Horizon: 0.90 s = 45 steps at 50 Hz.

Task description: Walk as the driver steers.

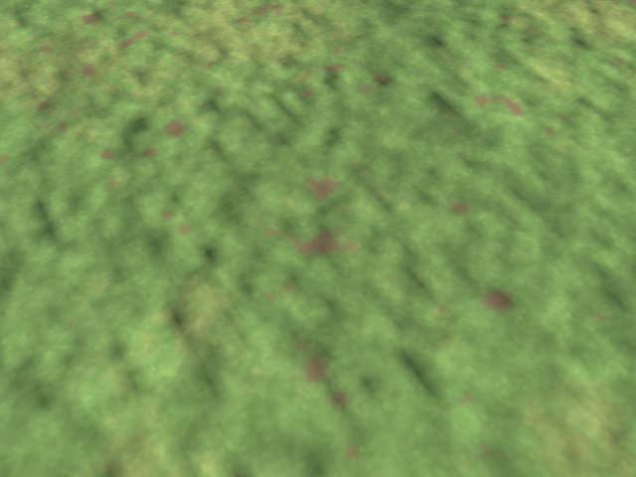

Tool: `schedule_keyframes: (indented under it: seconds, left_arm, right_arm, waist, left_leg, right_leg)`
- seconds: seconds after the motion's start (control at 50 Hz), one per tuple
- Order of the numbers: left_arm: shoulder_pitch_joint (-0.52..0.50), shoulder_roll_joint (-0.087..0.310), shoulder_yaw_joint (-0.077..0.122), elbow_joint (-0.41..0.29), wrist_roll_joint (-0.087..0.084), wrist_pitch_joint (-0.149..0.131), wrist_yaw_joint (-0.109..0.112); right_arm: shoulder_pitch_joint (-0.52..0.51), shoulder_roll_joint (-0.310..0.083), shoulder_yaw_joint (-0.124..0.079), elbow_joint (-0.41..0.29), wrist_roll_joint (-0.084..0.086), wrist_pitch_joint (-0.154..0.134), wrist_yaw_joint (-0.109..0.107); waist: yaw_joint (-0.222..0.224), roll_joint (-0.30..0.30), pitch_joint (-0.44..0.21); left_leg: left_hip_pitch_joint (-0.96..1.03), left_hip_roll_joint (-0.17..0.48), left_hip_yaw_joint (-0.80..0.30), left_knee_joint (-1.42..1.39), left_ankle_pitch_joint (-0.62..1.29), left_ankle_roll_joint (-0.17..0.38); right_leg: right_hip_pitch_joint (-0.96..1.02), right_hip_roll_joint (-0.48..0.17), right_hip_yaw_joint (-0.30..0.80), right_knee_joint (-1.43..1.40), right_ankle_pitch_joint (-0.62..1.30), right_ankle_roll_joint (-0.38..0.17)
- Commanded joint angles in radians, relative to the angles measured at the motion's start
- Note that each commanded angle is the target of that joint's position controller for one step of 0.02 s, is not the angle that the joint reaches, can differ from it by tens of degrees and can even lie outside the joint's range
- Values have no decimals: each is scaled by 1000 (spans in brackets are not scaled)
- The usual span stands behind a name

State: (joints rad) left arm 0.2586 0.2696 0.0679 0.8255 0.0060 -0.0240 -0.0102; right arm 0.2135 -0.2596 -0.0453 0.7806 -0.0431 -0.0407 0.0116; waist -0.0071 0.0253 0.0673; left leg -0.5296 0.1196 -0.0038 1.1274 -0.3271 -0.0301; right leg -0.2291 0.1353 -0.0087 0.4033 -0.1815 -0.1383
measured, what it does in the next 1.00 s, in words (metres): walks ahead: left foot, then right foot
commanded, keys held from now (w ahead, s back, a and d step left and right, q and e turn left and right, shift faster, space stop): w+e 0.12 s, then w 0.22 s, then w+q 0.66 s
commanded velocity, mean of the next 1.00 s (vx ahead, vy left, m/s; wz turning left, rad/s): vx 0.50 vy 0.00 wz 0.05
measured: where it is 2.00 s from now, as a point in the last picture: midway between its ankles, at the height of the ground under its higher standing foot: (269, 257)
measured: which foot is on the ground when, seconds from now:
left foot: up 0.00-0.34, down 0.36-0.84, up 0.86-1.00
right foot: down 0.00-0.36, up 0.38-0.82, down 0.84-1.00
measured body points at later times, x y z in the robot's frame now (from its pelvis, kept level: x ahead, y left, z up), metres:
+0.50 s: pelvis +0.29 +0.04 +0.00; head +0.31 +0.05 +0.45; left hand +0.38 +0.30 -0.14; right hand +0.36 -0.24 -0.12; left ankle +0.34 +0.11 -0.74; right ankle +0.17 -0.06 -0.65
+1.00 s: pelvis +0.53 -0.02 +0.00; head +0.55 -0.04 +0.45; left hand +0.64 +0.25 -0.09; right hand +0.62 -0.29 -0.13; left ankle +0.46 +0.09 -0.66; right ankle +0.57 -0.11 -0.74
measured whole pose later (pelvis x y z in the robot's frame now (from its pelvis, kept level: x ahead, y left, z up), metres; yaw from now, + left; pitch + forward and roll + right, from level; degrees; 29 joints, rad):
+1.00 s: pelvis +0.53 -0.02 +0.00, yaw +8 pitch +1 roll +0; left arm 0.20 0.24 0.02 0.75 0.04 -0.08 0.01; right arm 0.32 -0.31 -0.08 0.81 -0.03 -0.01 0.03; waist -0.03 0.04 0.01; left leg -0.43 -0.02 -0.03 1.08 -0.36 0.06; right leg -0.26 0.01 -0.07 0.42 -0.19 -0.04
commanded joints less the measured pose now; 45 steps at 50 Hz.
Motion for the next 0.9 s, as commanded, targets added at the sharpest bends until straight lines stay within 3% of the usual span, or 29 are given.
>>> schedule_keyframes:
  seconds: [0.02, 0.12, 0.24, 0.3, 0.32, 0.34, 0.36, 0.38, 0.4, 0.42, 0.44, 0.48, 0.52, 0.56, 0.62, 0.74, 0.78, 0.82, 0.84, 0.86, 0.88, 0.9]
  left_arm:
    - [32, 145, 34, -53, -5, -34, 1]
    - [145, 150, 35, -27, -5, -35, 3]
    - [242, 137, 22, 12, 6, -42, 20]
    - [196, 165, 24, 13, 11, -47, 29]
    - [185, 176, 25, 16, 13, -49, 28]
    - [172, 175, 22, 20, 12, -51, 22]
    - [173, 128, 8, -5, 11, -57, 18]
    - [315, 48, -3, -10, -21, -55, 13]
    - [278, 117, 2, 4, 18, -54, 17]
    - [184, 121, 4, -12, 27, -53, 11]
    - [109, 112, -3, -29, 33, -56, 5]
    - [79, 91, -9, -47, 46, -43, -6]
    - [84, 68, -18, -51, 49, -32, -13]
    - [36, 55, -27, -68, 48, -26, -15]
    - [-120, 43, -41, -121, 41, -24, -17]
    - [-285, 50, -50, -180, 20, -37, -12]
    - [-259, 68, -44, -183, 17, -46, -7]
    - [-126, 94, -31, -145, 20, -60, 5]
    - [-17, 145, -13, -122, 35, -75, 19]
    - [124, 233, 8, -122, 59, -76, 36]
    - [114, 281, 25, -111, 51, -54, 35]
    - [56, 183, 8, -121, 41, -44, 31]
  right_arm:
    - [52, -77, -20, -46, -7, 21, 5]
    - [-149, -78, -14, -112, -1, 20, 8]
    - [-285, -66, 3, -162, 9, -1, 23]
    - [-187, -97, -7, -140, 12, -13, 16]
    - [-92, -118, -18, -109, 13, -18, 6]
    - [49, -139, -29, -68, 11, -28, -7]
    - [213, -198, -43, -47, -6, -35, -23]
    - [260, -307, -71, -29, -18, -28, -21]
    - [199, -228, -59, -23, 22, -15, -7]
    - [98, -158, -44, -39, 33, -13, -1]
    - [59, -111, -31, -39, 29, -17, 6]
    - [64, -88, -20, -10, 31, -26, 5]
    - [109, -106, -25, 19, 39, -38, 7]
    - [137, -127, -33, 35, 44, -39, 4]
    - [174, -134, -39, 48, 44, -30, 0]
    - [248, -158, -55, 56, 34, -20, -2]
    - [226, -170, -61, 43, 28, -16, -7]
    - [183, -182, -66, 27, 31, -15, -9]
    - [180, -153, -59, 19, 39, -22, -4]
    - [188, -69, -38, -23, 63, -29, -2]
    - [258, -67, -35, -49, 60, -20, -5]
    - [245, -121, -44, -12, 32, 0, -10]
  waist:
    - [-18, -42, -70]
    - [53, -70, -25]
    - [105, -86, -10]
    - [43, -105, -24]
    - [3, -103, -70]
    - [-69, -68, -145]
    - [-130, 4, -271]
    - [-66, 253, -372]
    - [-44, 141, -291]
    - [-14, 53, -138]
    - [-14, -8, -86]
    - [20, 33, -57]
    - [31, 56, -77]
    - [29, 52, -67]
    - [-4, 52, -21]
    - [-61, 55, -42]
    - [-37, 64, -52]
    - [33, 41, -90]
    - [80, -29, -163]
    - [130, -181, -313]
    - [74, -335, -320]
    - [46, -167, -197]
  left_leg:
    - [-73, 3, 3, -76, 77, -22]
    - [-177, -20, -6, -292, 255, -32]
    - [-129, -71, 22, -496, 316, 20]
    - [70, -117, 32, -586, 224, 74]
    - [194, -152, 47, -606, 178, 93]
    - [376, -144, 44, -664, 208, 119]
    - [606, 42, -153, -671, 91, 169]
    - [831, 295, -658, -766, 65, 327]
    - [747, 275, -793, -850, -18, 338]
    - [609, 230, -618, -856, -19, 323]
    - [518, 174, -500, -870, 90, 302]
    - [425, 82, -360, -893, 288, 262]
    - [410, 56, -313, -900, 426, 274]
    - [382, 42, -284, -925, 417, 289]
    - [343, 14, -265, -959, 346, 278]
    - [388, 11, -293, -870, 429, 235]
    - [384, 22, -332, -819, 437, 212]
    - [335, -11, -342, -696, 444, 178]
    - [272, -76, -294, -517, 396, 150]
    - [112, -162, -166, -233, 131, 113]
    - [-101, -240, -73, -69, -252, 106]
    - [-152, -149, -93, 30, -184, 115]
  right_leg:
    - [65, -256, 278, -195, 301, -151]
    - [141, -242, 315, -200, 269, -115]
    - [267, -272, 310, -146, 447, -81]
    - [261, -286, 298, -74, 628, -35]
    - [260, -269, 281, 29, 762, -20]
    - [218, -222, 233, 210, 764, -1]
    - [75, -172, 189, 478, 505, 16]
    - [-239, 26, 97, 819, -216, 68]
    - [-357, -16, 152, 905, -301, 55]
    - [-388, -84, 129, 893, -209, 57]
    - [-376, -121, 107, 839, -154, 62]
    - [-325, -165, 82, 742, -129, 84]
    - [-300, -168, 57, 684, -128, 112]
    - [-319, -179, 35, 607, -113, 141]
    - [-347, -190, 15, 431, -5, 174]
    - [-268, -148, 13, 219, 101, 182]
    - [-186, -135, 27, 161, 50, 166]
    - [20, -113, 23, 52, 24, 138]
    - [193, -196, 102, 6, -16, 103]
    - [428, -458, 380, -54, -247, 39]
    - [459, -592, 732, -166, -349, -46]
    - [349, -558, 670, -159, -433, -51]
